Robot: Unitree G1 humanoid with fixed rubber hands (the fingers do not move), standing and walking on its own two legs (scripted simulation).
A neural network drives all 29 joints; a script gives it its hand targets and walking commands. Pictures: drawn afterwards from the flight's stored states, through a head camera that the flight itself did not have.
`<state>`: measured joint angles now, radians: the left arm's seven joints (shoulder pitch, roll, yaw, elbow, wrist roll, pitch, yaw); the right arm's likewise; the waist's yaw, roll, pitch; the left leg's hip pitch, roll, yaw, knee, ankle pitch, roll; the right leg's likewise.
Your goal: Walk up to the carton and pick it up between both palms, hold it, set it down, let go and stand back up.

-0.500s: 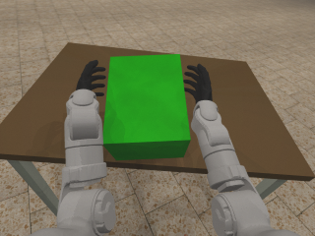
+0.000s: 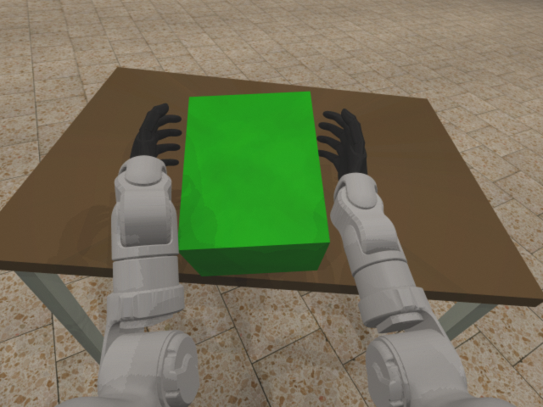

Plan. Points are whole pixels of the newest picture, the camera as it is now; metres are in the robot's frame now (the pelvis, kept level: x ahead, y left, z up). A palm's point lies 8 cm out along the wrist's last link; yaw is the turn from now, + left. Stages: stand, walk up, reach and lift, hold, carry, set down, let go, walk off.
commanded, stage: hold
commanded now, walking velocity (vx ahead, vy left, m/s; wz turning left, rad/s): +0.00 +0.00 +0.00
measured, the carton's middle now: (254, 185) +0.40 -0.01 +0.11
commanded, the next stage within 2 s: set down in 1.36 s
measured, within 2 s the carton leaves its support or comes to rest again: neither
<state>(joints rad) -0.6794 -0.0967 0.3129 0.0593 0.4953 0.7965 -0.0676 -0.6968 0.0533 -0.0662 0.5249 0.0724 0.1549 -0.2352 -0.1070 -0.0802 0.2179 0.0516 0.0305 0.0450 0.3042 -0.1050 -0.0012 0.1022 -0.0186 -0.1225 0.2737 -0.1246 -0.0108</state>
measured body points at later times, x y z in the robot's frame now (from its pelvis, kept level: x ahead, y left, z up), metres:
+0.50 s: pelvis +0.00 +0.00 +0.00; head -0.02 +0.03 +0.45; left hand +0.39 +0.14 +0.19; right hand +0.38 -0.14 +0.19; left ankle +0.06 +0.12 -0.75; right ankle +0.04 -0.11 -0.75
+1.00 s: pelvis +0.00 +0.00 +0.00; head -0.02 +0.03 +0.45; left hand +0.39 +0.14 +0.19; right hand +0.38 -0.14 +0.19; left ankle +0.06 +0.12 -0.75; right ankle +0.04 -0.11 -0.75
